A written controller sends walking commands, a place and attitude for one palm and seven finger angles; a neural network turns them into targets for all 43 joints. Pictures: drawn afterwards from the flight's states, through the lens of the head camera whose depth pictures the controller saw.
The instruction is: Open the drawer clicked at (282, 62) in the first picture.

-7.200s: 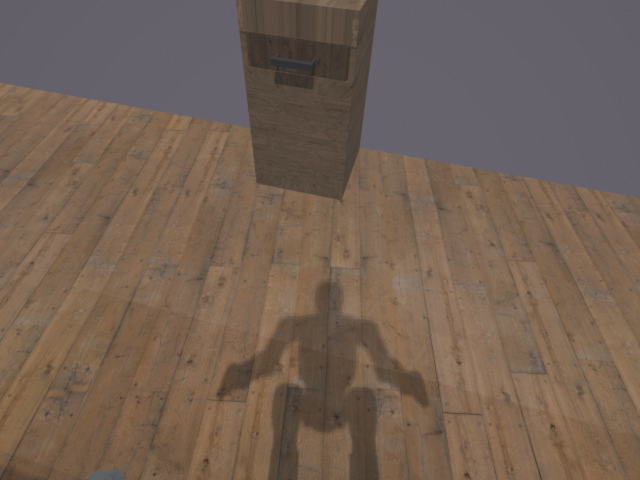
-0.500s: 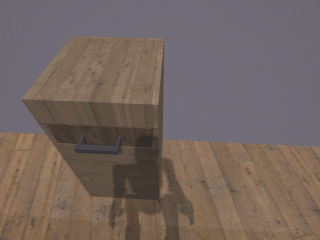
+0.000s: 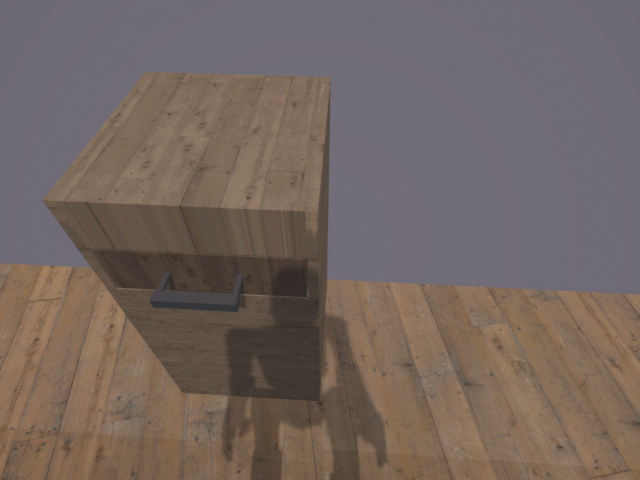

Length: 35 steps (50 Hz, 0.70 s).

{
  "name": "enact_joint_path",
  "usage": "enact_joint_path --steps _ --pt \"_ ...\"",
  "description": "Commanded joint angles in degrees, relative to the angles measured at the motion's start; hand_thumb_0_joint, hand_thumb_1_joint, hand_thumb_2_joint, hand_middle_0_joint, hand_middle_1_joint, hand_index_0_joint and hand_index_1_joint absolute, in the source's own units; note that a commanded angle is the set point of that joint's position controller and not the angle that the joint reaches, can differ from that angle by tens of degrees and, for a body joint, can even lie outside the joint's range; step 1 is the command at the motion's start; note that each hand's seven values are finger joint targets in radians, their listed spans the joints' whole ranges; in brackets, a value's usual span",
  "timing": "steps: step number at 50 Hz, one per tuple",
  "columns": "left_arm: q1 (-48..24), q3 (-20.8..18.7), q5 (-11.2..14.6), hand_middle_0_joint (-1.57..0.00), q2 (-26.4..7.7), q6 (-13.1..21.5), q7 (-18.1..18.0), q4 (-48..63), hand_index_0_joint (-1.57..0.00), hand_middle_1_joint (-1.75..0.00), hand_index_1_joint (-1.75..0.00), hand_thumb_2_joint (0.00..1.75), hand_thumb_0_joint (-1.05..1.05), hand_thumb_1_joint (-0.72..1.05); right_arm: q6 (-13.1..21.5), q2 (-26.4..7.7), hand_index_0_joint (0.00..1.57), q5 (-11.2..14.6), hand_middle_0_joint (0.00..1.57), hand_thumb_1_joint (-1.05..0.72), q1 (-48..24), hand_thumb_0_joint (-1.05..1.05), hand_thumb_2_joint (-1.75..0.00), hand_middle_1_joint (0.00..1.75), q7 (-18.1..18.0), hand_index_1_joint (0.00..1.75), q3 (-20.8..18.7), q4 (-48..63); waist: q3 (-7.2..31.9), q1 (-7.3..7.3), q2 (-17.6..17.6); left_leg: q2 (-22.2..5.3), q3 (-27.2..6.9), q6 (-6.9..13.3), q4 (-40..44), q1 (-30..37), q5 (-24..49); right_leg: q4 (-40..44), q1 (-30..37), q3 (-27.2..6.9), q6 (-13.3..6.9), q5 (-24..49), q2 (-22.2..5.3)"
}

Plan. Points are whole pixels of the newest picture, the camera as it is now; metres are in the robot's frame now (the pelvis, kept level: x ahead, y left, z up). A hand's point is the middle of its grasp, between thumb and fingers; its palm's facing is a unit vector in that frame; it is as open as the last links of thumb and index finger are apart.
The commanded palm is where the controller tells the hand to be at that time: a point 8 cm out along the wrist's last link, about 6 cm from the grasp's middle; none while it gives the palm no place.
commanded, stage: look again from close up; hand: left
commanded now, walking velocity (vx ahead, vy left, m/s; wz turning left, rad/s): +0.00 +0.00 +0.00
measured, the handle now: (199, 290) +0.45 +0.26 -0.12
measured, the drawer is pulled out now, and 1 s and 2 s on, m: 0.00 0.00 0.00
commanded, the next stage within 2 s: shuffle to correct the standing spot in 0.04 s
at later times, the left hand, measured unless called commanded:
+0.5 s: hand out of the picture -0.05 +0.20 -0.17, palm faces +0.08 -0.96 -0.27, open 7.4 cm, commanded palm none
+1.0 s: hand out of the picture -0.08 +0.18 -0.17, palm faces +0.03 -0.98 -0.17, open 7.4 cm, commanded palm none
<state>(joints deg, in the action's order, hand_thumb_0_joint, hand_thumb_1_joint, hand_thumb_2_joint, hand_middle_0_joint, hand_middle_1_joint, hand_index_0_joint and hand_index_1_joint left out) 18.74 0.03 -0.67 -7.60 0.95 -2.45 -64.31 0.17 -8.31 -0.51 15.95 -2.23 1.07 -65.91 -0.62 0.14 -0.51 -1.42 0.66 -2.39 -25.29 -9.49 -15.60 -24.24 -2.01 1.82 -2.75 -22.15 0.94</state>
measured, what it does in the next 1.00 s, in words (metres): shifts its weight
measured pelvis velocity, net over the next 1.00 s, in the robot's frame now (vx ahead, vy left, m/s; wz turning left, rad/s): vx -0.05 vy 0.03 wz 0.02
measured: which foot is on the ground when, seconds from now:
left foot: down 0.00-1.00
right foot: down 0.00-1.00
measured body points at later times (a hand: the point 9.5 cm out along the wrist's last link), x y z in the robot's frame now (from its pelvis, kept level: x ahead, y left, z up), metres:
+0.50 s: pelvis -0.04 +0.01 -0.01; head -0.01 +0.00 +0.44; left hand -0.05 +0.25 -0.15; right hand +0.01 -0.23 -0.17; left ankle -0.03 +0.14 -0.71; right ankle -0.10 -0.08 -0.74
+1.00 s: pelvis -0.05 +0.03 +0.00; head -0.05 +0.02 +0.45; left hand -0.08 +0.23 -0.16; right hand -0.05 -0.19 -0.17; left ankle -0.04 +0.17 -0.73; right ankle -0.10 -0.05 -0.74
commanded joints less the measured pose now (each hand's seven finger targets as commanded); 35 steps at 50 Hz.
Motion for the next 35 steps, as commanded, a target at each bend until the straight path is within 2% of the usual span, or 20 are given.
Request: enact_joint_path --steps 1,8,11,17,19,20,21,22,23,24,26,27,28,29,30,31,32,33,34,35 --pt "5.6 -1.4 0.1 -0.2 -6.0 0.6 -0.3 0.9 -0.2 -0.3 -0.3 0.9 0.0 0.9 1.1 -4.9 0.2 0.0 0.2 -0.9 3.6 0.0 -0.9 0.3 -0.5 0.3 -0.7 1.2 -2.6 0.3 0.3 -3.8 -1.4 3.8 0.6 2.5 21.7 3.0 -5.0 -3.2 0.8 28.8 -6.5" --pt "6.1 -1.4 0.0 -0.2 -6.0 0.7 -0.4 0.8 -0.2 -0.3 -0.3 0.9 0.0 0.9 0.9 -4.9 0.2 0.1 0.2 -0.9 3.0 0.0 -0.9 0.3 -0.5 0.3 -0.9 1.7 -4.4 0.45 -0.8 -3.6 -1.6 3.7 0.8 1.7 21.3 3.5 -5.7 -3.4 0.9 31.7 -6.9" --pt "5.8 -2.1 0.0 -0.2 -7.5 0.2 -0.9 2.3 -0.2 -0.3 -0.3 0.9 0.0 0.9 0.5 -5.2 0.2 0.2 0.2 -0.9 2.6 0.0 -0.9 0.3 -0.6 0.3 -1.3 3.1 -3.1 0.91 1.2 -3.6 -1.4 3.4 -0.8 1.0 26.9 0.4 -5.3 -4.2 0.6 37.0 -8.0" --pt "5.5 -3.7 -0.2 -0.2 -9.9 -0.8 -1.2 4.7 -0.2 -0.3 -0.3 0.9 0.0 0.9 -1.3 -6.9 0.2 -0.3 0.2 -0.9 0.8 0.0 -0.9 0.3 -0.3 0.3 -3.0 7.2 -0.5 1.55 -2.0 -3.1 0.4 2.4 -6.8 -3.3 24.6 -4.1 -5.0 -7.2 -1.5 43.0 -11.3" --pt "5.5 -4.1 -0.4 -0.2 -11.0 -1.1 -1.2 5.1 -0.2 -0.3 -0.3 0.9 0.0 0.9 -1.9 -6.8 0.2 -0.3 0.2 -0.9 -0.9 0.0 -0.9 0.3 -0.1 0.3 -3.5 8.8 -1.0 2.16 -5.1 -1.3 1.5 1.7 -11.1 -7.4 15.7 -3.6 -4.2 -10.0 -3.4 46.7 -14.3" --pt "5.2 -4.2 -0.6 -0.2 -11.4 -1.3 -1.2 5.3 -0.2 -0.3 -0.3 0.9 0.0 0.9 -2.2 -6.4 0.2 -0.3 0.2 -0.9 -1.5 0.0 -0.9 0.3 0.0 0.3 -3.7 9.3 -1.8 2.33 -6.8 -0.3 1.8 1.5 -14.4 -9.6 6.6 -2.4 -4.2 -11.7 -5.4 48.2 -16.8" --pt "5.2 -4.3 -0.9 -0.2 -11.5 -1.4 -1.2 5.6 -0.2 -0.3 -0.3 0.9 0.0 0.9 -2.4 -6.0 0.2 -0.4 0.2 -0.9 -3.1 0.0 -0.9 0.3 0.1 0.3 -3.9 10.1 -3.3 2.84 -8.5 0.9 2.0 1.1 -18.4 -12.9 -5.8 -1.4 -4.3 -14.2 -8.0 52.1 -19.6" --pt "4.8 -4.4 -1.2 -0.2 -11.9 -1.5 -1.3 5.9 -0.2 -0.3 -0.3 0.9 0.0 0.9 -2.5 -6.0 0.2 -0.5 0.2 -0.9 -4.4 0.0 -0.9 0.3 0.2 0.3 -4.2 10.8 -4.3 3.29 -9.8 1.0 0.6 1.0 -22.6 -15.4 -12.1 -0.9 -4.9 -15.9 -10.5 54.1 -21.7" --pt "3.6 -4.5 -1.4 -0.2 -12.2 -1.5 -1.3 6.4 -0.2 -0.3 -0.3 0.9 0.0 0.9 -2.6 -5.9 0.2 -0.4 0.2 -0.9 -5.4 0.0 -0.9 0.3 0.3 0.3 -4.4 11.3 -5.1 2.99 -9.3 0.9 -0.7 1.0 -25.6 -16.4 -13.8 -0.9 -5.8 -15.4 -11.5 54.8 -22.1" --pt "1.6 -4.8 -1.6 -0.2 -12.8 -1.4 -1.2 7.3 -0.2 -0.3 -0.3 0.9 0.0 0.9 -2.6 -5.7 0.2 -0.2 0.2 -0.9 -5.3 0.0 -0.9 0.3 0.5 0.3 -4.5 11.6 -5.1 2.05 -8.9 0.7 -1.6 1.0 -25.4 -15.8 -14.1 -1.5 -6.8 -13.8 -11.2 54.4 -21.6" --pt "-2.4 -5.1 -1.6 -0.2 -13.8 -1.5 -0.9 8.9 -0.2 -0.3 -0.3 0.9 0.0 0.9 -2.6 -5.4 0.2 0.0 0.2 -0.9 -2.6 0.0 -0.9 0.3 0.9 0.3 -4.6 11.2 -4.2 -0.14 -9.1 0.6 -1.2 0.9 -18.3 -10.9 -10.3 -3.3 -9.9 -11.1 -8.7 49.4 -19.9" --pt "-3.2 -5.0 -1.4 -0.2 -14.1 -1.5 -0.6 9.5 -0.2 -0.3 -0.3 0.9 0.0 0.9 -2.4 -5.1 0.2 0.0 0.2 -0.9 -0.9 0.0 -0.9 0.3 1.1 0.3 -4.5 10.8 -2.9 -0.86 -8.5 1.7 0.7 0.9 -13.0 -7.2 -5.0 -4.5 -11.1 -9.2 -7.0 44.6 -17.8" --pt "-3.6 -4.9 -1.0 -0.2 -13.9 -1.7 -0.5 9.6 -0.2 -0.3 -0.3 0.9 0.0 0.9 -1.9 -4.9 0.2 -0.1 0.2 -0.9 1.7 0.0 -0.9 0.3 1.1 0.3 -4.3 10.0 -2.0 -2.01 -8.7 2.0 2.1 1.2 -6.3 -0.9 2.8 -6.0 -14.7 -8.1 -4.9 36.2 -15.4" --pt "-3.1 -4.5 -0.8 -0.2 -12.6 -1.8 -0.3 9.6 -0.2 -0.3 -0.3 0.9 0.0 0.9 -1.2 -5.8 0.2 -0.3 0.2 -0.9 4.1 0.0 -0.9 0.3 1.2 0.3 -4.2 9.2 -0.4 -2.62 -4.9 0.8 1.6 2.0 -1.0 4.3 9.6 -10.1 -16.8 -6.1 -3.0 26.1 -11.6" --pt "-1.0 -3.9 -0.6 -0.2 -9.3 -2.2 -0.2 10.0 -0.2 -0.3 -0.3 0.9 0.0 0.9 -0.5 -8.8 0.2 -0.8 0.2 -0.9 4.7 0.0 -0.9 0.3 1.2 0.3 -4.7 9.4 1.0 -1.6 6.7 -8.2 -9.9 5.8 3.5 5.3 14.0 -17.4 -20.8 -2.0 0.2 5.9 -5.0" --pt "1.4 -3.3 -0.3 -0.2 -6.3 -2.2 -0.2 10.1 -0.2 -0.3 -0.3 0.9 0.0 0.9 -0.3 -11.8 0.2 -0.9 0.2 -0.9 4.2 0.0 -0.9 0.3 1.2 0.3 -4.9 10.6 1.5 -0.59 13.9 -16.3 -19.9 11.4 10.0 -1.2 12.4 -24.9 -19.6 0.2 1.9 -12.2 -1.4" --pt "2.1 -3.0 -0.5 -0.2 -7.0 -2.1 0.0 9.7 -0.2 -0.3 -0.3 0.9 0.0 0.9 -0.2 -12.4 0.2 -1.0 0.2 -0.9 1.6 0.0 -0.9 0.3 1.2 0.3 -4.6 11.2 0.5 -0.26 9.9 -17.0 -22.3 13.9 13.5 -7.7 -3.7 -28.7 -17.3 -1.8 1.2 -12.5 -1.8" --pt "0.8 -3.2 -0.8 -0.2 -7.7 -1.9 0.2 8.4 -0.2 -0.3 -0.3 0.9 0.0 0.9 0.2 -13.2 0.2 -1.1 0.2 -0.9 -1.5 0.0 -0.9 0.3 0.9 0.3 -4.6 11.3 -0.3 0.59 12.4 -15.3 -23.4 13.6 16.8 -10.7 -15.2 -29.3 -16.4 -3.2 0.7 -9.9 -2.7" --pt "1.8 -2.8 -0.8 -0.2 -6.5 -1.9 0.6 7.3 -0.2 -0.3 -0.3 0.9 0.0 0.9 0.2 -10.5 0.2 -1.1 0.2 -0.9 -3.8 0.0 -0.9 0.3 1.0 0.3 -3.9 11.2 -1.6 1.35 12.0 -14.4 -21.4 12.9 17.2 -12.4 -18.2 -28.4 -16.0 -3.1 0.6 -7.6 -3.7" --pt "2.0 -2.3 -0.9 -0.2 -5.9 -1.8 1.0 6.2 -0.2 -0.3 -0.3 0.9 0.0 0.9 0.1 -9.0 0.2 -1.2 0.2 -0.9 -4.3 0.0 -0.9 0.3 1.0 0.3 -3.4 10.9 -3.0 1.54 10.2 -13.8 -19.7 12.5 16.8 -14.2 -17.5 -27.1 -15.1 -2.6 0.5 -6.9 -3.8"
